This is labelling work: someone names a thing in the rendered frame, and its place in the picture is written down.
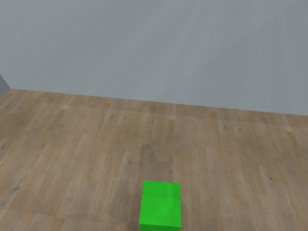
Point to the carton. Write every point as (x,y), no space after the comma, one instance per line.
(160,206)

